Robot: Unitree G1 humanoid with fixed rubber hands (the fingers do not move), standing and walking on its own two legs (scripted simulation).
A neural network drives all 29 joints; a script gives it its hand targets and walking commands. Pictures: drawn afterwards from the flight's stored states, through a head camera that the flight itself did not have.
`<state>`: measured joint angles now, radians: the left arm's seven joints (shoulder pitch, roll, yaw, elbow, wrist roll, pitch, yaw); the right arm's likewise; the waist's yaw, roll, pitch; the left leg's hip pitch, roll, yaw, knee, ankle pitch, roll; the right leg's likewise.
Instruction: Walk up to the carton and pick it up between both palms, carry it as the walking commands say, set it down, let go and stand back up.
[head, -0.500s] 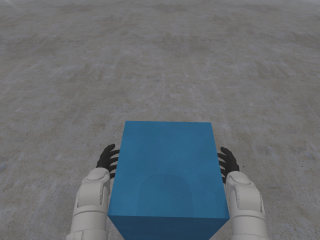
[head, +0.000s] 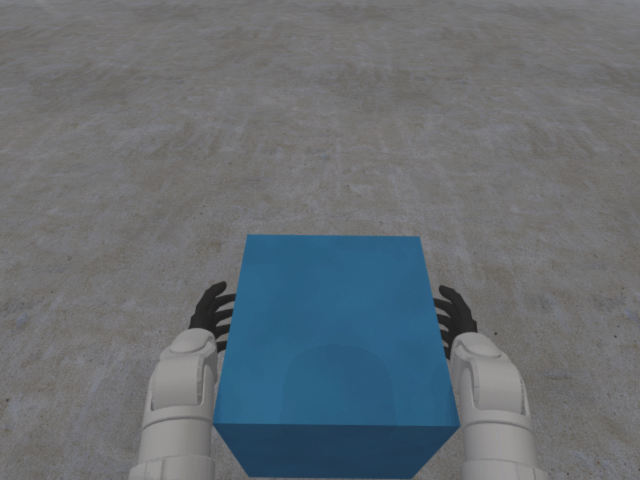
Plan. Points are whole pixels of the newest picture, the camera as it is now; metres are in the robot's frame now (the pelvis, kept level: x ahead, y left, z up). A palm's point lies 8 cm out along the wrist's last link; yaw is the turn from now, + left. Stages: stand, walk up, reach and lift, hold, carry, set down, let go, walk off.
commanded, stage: reach and lift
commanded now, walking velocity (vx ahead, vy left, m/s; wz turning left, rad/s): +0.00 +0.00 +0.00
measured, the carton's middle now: (331, 360) +0.30 +0.00 -0.02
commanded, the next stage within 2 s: hold in 0.54 s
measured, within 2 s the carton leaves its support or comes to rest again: neither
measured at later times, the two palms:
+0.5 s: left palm (204, 340) +0.29 +0.17 +0.04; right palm (462, 344) +0.29 -0.16 +0.04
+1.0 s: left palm (203, 347) +0.28 +0.17 +0.04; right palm (465, 352) +0.28 -0.17 +0.04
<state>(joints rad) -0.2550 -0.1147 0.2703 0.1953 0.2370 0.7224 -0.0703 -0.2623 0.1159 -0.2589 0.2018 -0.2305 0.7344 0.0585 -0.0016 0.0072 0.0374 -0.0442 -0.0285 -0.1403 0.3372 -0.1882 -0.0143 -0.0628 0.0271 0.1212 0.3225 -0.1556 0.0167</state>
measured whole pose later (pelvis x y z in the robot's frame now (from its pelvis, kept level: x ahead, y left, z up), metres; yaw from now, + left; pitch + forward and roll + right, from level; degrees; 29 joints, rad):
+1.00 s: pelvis +0.00 +0.00 +0.00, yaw +0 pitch -7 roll +0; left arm -0.20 -0.12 0.25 0.14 0.23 0.74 -0.07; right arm -0.19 0.12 -0.23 0.14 -0.22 0.75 0.06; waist 0.00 0.01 0.03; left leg -0.02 -0.02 -0.13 0.33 -0.19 -0.01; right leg -0.04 0.03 0.11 0.33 -0.16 0.01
